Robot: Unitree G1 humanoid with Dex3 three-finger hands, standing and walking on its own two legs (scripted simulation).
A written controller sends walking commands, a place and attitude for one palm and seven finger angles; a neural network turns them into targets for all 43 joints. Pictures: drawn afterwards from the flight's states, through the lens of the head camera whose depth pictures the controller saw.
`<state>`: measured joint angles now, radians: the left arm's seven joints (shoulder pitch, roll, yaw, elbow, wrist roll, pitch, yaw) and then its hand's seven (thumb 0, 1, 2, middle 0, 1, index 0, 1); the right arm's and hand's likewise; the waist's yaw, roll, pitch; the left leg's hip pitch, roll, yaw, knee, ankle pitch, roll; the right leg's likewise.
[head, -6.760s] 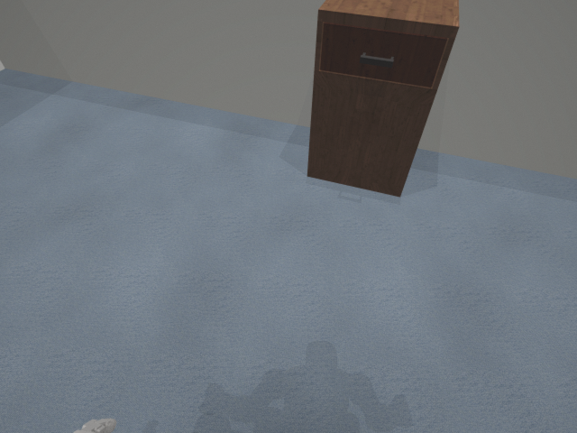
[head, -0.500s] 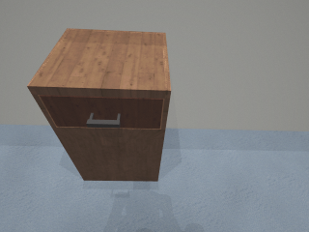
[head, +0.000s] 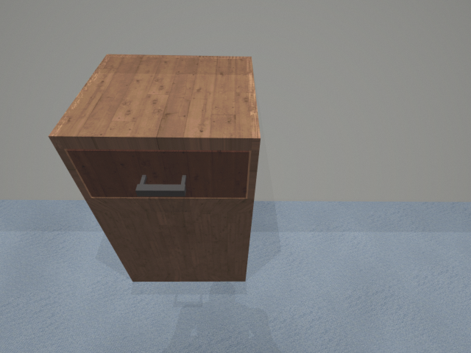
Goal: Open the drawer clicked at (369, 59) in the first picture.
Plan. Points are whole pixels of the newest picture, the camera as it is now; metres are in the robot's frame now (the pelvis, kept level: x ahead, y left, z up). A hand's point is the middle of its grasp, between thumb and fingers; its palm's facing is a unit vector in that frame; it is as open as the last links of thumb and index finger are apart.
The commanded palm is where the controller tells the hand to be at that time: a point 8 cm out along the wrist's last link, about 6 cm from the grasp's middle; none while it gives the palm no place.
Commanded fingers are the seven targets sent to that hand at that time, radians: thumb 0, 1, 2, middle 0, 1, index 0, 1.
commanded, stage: look again from close up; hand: left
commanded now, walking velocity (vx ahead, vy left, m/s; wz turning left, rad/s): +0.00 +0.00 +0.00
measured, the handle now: (162, 184) +0.53 +0.22 -0.08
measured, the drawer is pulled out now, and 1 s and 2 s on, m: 0.00 0.00 0.00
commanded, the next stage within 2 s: raise the hand with hooked fingers in 0.18 s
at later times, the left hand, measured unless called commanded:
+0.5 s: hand out of the picture +0.14 +0.20 -0.05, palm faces -0.07 -0.54 -0.84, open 7.6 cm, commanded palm +0.10 +0.22 -0.03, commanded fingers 0.00 0.62 0.78 -0.22 -0.48 -0.22 -0.48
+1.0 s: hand (106, 312) +0.19 +0.23 -0.02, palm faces +0.07 -0.07 -0.99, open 10.3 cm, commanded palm +0.16 +0.22 +0.03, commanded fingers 0.00 0.04 0.53 -0.26 -0.86 -0.26 -0.86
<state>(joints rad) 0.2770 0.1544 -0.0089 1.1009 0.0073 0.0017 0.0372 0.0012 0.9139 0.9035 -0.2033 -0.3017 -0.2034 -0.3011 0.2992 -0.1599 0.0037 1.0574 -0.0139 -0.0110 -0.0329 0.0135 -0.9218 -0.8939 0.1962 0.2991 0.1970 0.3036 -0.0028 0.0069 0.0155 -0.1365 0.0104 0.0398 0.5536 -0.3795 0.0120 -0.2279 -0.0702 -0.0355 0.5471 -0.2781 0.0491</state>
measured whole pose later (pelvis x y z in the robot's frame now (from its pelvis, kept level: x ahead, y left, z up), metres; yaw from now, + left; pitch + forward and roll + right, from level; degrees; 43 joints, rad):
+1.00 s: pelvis -0.03 -0.03 -0.03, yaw +2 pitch +8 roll +1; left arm 0.26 0.35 -0.06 0.04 1.06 0.04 0.40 0.00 0.24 0.63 -0.27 -0.72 -0.27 -0.72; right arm 0.06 -0.17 0.02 0.55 -0.07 0.06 0.01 0.01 -0.91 -0.89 0.20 0.30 0.20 0.30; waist 0.08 0.03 -0.09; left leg -0.54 -0.01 -0.03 0.86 -0.46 -0.02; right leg -0.62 0.00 0.04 0.87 -0.38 0.00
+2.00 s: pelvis -0.01 -0.02 +0.00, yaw +2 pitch +3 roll +1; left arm -0.08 0.46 -0.05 0.10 0.96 -0.03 0.07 -0.01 -0.49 0.31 -0.32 -1.20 -0.32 -1.20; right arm 0.16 -0.25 -0.02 0.62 -0.01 0.10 -0.01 0.01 -0.91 -0.89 0.20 0.30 0.20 0.30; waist 0.08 0.07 -0.02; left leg -0.24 -0.01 -0.03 0.49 -0.31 -0.01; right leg -0.33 -0.01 0.04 0.54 -0.25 0.01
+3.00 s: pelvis -0.01 -0.02 -0.01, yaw +2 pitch +11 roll +1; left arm -0.47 0.44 -0.05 0.67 1.07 -0.10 0.25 -0.01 -0.49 0.31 -0.32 -1.20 -0.32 -1.20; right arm 0.27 -0.25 -0.08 0.67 -0.01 0.10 -0.03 0.01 -0.91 -0.89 0.20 0.30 0.20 0.30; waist -0.01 0.04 -0.08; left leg -0.48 -0.01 -0.02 0.65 -0.37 -0.01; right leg -0.57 0.00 0.04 0.67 -0.29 0.01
